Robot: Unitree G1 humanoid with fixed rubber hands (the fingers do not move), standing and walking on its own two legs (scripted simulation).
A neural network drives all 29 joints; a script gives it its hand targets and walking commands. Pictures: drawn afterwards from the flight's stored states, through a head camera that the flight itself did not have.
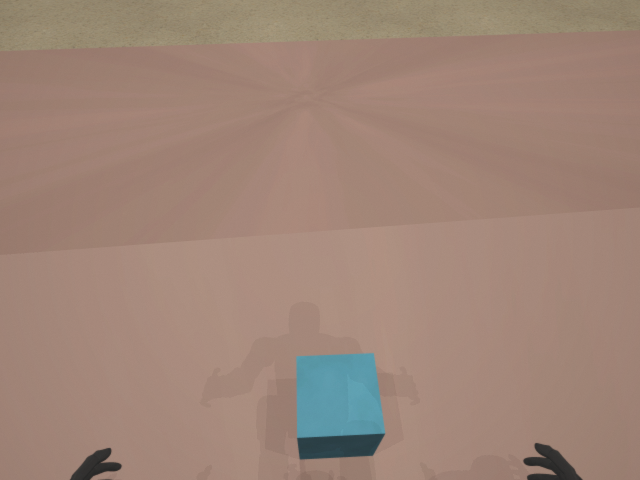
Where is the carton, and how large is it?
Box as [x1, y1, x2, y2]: [296, 353, 384, 459]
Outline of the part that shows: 373,353 296,356 297,440 300,459 373,454 384,434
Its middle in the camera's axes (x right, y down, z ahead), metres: +0.04 +0.48 +1.08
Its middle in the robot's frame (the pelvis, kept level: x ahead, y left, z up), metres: +0.38 -0.05 -0.66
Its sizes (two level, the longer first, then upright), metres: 0.210 0.200 0.250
